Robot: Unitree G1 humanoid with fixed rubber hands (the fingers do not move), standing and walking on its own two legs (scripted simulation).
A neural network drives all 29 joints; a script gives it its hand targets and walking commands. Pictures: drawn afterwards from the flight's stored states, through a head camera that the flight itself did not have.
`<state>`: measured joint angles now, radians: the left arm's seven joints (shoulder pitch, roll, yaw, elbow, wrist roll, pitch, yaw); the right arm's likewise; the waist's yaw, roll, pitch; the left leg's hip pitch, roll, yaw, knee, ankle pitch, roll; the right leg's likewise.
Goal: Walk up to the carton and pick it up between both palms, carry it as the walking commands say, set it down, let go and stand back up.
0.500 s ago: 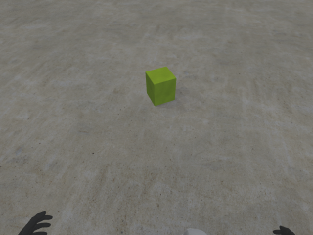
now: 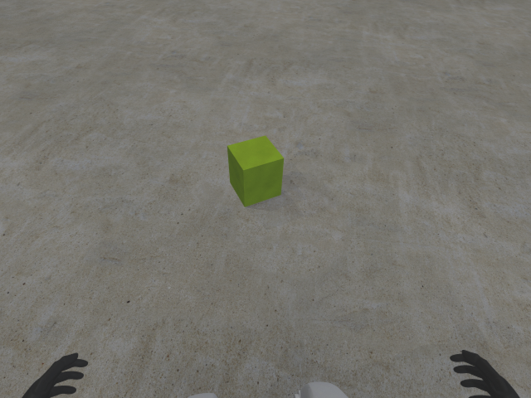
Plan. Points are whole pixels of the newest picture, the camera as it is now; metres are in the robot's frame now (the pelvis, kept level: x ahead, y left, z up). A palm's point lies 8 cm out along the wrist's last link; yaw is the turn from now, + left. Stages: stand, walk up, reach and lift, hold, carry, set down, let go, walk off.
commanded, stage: walk up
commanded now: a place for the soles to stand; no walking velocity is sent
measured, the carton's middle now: (255, 171) +1.26 +0.06 -0.62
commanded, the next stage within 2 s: none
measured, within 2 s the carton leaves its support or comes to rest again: neither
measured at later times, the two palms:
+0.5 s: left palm (94, 292) +0.28 +0.29 -0.01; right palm (449, 258) +0.37 -0.34 -0.04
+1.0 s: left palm (163, 175) +0.57 +0.24 -0.02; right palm (452, 214) +0.50 -0.40 -0.05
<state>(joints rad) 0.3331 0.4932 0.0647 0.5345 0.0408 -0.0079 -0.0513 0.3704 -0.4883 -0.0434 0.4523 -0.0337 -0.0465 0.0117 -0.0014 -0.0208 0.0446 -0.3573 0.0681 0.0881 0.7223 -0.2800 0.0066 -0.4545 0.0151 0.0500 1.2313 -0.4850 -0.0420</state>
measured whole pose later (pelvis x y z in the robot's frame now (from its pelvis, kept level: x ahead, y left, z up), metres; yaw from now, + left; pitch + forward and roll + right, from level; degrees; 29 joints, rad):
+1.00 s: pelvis +0.41 -0.08 +0.00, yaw +0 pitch -4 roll +0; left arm 0.27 0.52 0.04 0.54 0.03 -0.04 -0.04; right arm 0.41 -0.51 -0.04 0.47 -0.05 -0.01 0.06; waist -0.06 0.02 0.06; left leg -0.25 0.11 0.04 0.78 -0.46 0.02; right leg -0.40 -0.02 -0.06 0.65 -0.19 -0.04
